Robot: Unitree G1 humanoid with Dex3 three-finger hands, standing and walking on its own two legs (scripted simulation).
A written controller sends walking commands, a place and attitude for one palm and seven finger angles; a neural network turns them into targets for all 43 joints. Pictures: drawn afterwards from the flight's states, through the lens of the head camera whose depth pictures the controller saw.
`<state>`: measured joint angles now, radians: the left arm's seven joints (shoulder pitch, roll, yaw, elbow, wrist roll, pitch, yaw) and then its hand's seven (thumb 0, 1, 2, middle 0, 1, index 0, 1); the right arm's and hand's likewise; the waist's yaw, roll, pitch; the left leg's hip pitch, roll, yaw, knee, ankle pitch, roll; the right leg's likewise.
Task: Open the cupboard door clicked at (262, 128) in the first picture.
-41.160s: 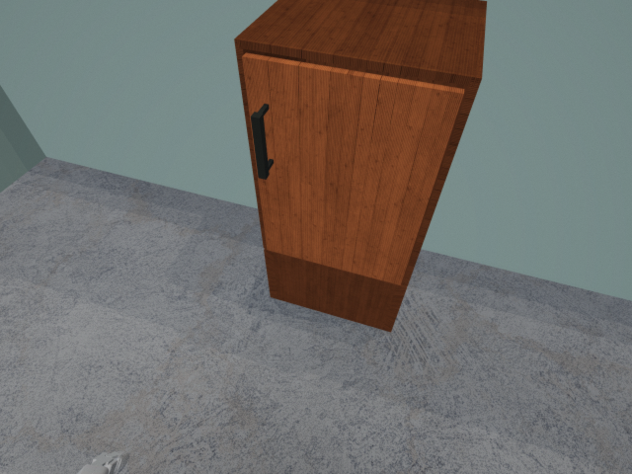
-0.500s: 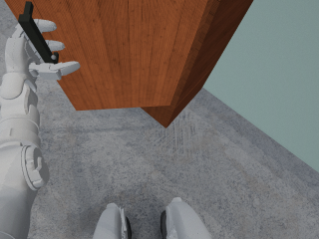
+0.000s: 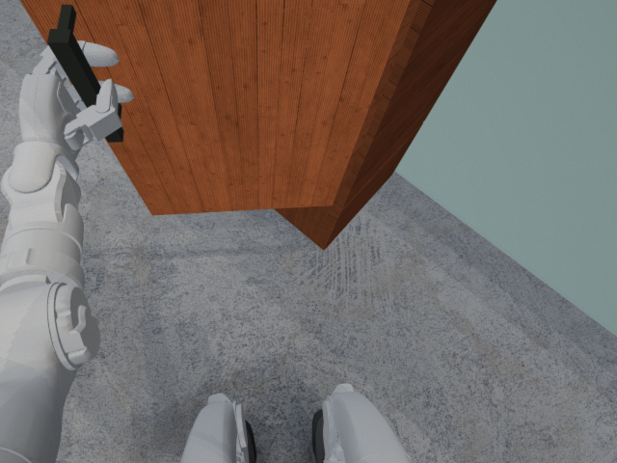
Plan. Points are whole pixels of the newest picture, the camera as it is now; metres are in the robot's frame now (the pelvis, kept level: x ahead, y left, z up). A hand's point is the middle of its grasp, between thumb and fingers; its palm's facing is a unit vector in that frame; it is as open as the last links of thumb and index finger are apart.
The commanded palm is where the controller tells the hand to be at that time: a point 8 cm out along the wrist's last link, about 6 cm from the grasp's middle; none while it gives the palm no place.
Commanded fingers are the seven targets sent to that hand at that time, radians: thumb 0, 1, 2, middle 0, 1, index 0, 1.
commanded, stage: pull the door open along its arc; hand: left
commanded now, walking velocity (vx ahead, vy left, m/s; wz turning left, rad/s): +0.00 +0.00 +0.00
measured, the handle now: (93, 81) +0.58 +0.22 +0.06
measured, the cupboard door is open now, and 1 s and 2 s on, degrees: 47 87 86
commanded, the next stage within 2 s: open thumb and fingers to let go in 0.88 s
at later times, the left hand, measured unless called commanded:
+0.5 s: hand (136, 199) +0.41 +0.16 +0.07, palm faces +0.16 -0.98 +0.08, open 5.8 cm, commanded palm +0.34 +0.22 +0.06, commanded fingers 0.00 0.90 0.90 -0.40 -1.35 -0.40 -1.35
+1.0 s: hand (228, 291) +0.30 +0.06 +0.07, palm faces +0.41 -0.91 +0.02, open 5.9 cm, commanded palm +0.26 +0.11 +0.06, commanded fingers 0.00 0.76 0.84 -0.39 -1.34 -0.39 -1.34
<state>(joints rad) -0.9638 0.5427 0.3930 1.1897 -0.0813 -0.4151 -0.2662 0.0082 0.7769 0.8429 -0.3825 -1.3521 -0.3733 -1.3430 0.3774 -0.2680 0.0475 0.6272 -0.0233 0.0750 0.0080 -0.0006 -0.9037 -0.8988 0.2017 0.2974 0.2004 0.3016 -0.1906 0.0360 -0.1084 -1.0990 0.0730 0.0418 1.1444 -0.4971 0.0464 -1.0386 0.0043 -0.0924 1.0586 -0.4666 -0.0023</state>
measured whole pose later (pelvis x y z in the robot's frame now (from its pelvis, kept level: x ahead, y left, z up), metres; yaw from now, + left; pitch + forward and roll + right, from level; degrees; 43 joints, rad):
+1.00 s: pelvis +0.01 -0.05 +0.02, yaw +4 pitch +14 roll +1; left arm 0.08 -0.06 -0.12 0.23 0.04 -0.42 0.46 0.01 0.69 0.75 -0.37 -1.34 -0.38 -1.34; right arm 0.19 -0.18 0.00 0.57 -0.07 0.00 0.03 0.01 -0.90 -0.90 0.20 0.30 0.20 0.30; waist -0.01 0.02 -0.13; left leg -0.78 0.04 0.02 1.00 -0.46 -0.03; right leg -0.76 -0.02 -0.11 1.02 -0.52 -0.07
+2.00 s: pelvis -0.01 -0.02 +0.02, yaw +4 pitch +14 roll -1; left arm 0.03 0.01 -0.18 0.26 0.07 -0.42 0.30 -0.01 -0.49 0.30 -0.29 -0.54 -0.26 -0.52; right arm 0.21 -0.19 0.01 0.57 -0.05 -0.01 0.02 0.01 -0.90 -0.90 0.20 0.30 0.20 0.30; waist 0.00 0.03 -0.13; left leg -0.83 0.02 0.03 1.05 -0.46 0.02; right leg -0.79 -0.04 -0.10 1.05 -0.49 -0.03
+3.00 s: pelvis +0.00 -0.03 +0.00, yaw +4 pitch +15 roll -1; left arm 0.41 0.21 0.07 -0.09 -0.24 -0.36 -0.23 -0.01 -0.50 0.30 -0.16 -0.31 -0.18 -0.31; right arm 0.23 -0.24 0.01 0.46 0.02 -0.08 -0.05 0.01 -0.90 -0.90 0.20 0.30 0.20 0.30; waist 0.01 0.04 -0.14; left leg -0.89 0.04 0.01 1.16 -0.53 0.00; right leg -0.85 -0.02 -0.11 1.13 -0.55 -0.04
